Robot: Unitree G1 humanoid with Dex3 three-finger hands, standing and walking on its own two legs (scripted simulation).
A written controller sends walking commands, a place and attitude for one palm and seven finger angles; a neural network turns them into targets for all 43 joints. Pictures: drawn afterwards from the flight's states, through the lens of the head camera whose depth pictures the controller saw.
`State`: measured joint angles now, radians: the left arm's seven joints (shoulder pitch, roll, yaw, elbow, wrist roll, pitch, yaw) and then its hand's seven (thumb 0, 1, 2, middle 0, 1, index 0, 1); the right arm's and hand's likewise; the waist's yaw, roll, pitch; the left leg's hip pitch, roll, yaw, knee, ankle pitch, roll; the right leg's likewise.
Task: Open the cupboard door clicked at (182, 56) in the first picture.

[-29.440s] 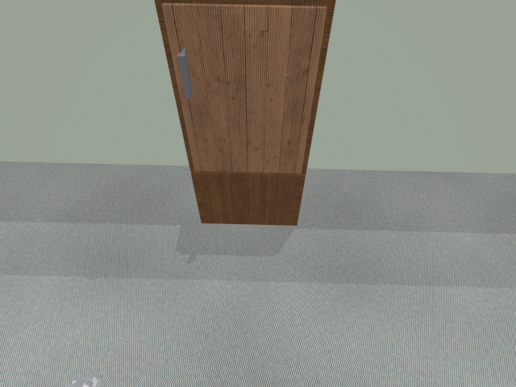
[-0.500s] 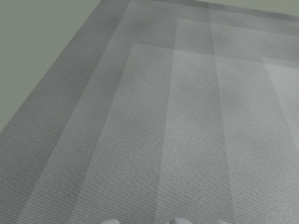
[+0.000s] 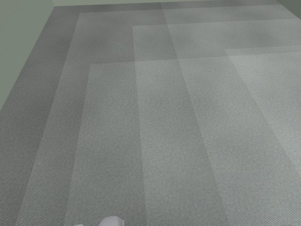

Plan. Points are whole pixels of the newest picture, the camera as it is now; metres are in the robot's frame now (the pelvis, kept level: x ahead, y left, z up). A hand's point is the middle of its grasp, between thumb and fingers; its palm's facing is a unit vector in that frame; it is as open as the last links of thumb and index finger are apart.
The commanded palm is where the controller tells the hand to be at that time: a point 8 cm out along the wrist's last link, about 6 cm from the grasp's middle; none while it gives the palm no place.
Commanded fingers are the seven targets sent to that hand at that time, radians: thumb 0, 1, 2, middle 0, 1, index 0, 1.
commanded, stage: walk to a spot facing it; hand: left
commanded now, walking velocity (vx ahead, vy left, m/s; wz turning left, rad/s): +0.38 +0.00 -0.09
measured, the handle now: out of the picture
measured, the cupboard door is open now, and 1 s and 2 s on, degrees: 41 41 41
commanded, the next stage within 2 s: turn to face it in 0.40 s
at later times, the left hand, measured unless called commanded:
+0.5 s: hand (93, 182) +0.28 +0.20 -0.17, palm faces -0.04 -0.99 -0.15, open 7.3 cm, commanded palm none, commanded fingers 0.00 0.90 0.90 -0.20 -0.30 -0.20 -0.30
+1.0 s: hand (108, 137) +0.47 +0.18 -0.19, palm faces +0.11 -0.98 -0.16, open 7.2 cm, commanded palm none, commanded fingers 0.00 0.90 0.90 -0.20 -0.30 -0.20 -0.30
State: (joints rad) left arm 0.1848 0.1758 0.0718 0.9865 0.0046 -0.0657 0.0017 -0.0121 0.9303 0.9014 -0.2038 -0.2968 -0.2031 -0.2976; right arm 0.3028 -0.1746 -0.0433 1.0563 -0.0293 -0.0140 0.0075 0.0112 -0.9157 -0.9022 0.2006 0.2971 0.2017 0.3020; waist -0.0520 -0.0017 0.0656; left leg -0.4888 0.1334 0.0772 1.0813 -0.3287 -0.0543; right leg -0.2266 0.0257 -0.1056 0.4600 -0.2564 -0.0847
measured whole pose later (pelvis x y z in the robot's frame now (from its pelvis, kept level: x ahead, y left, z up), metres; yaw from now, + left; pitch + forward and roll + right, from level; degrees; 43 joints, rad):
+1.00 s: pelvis +0.38 +0.00 -0.02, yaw +5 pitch +0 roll -1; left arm 0.16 0.19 0.06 0.96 0.01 0.00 0.01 -0.02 0.93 0.90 -0.21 -0.30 -0.20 -0.30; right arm 0.23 -0.18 -0.05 0.98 -0.03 0.02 0.03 0.01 -0.91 -0.90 0.20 0.30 0.20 0.30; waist -0.04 -0.03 0.05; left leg -0.40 0.07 0.12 0.65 -0.23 -0.01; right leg -0.27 -0.15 -0.29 0.70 -0.43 0.04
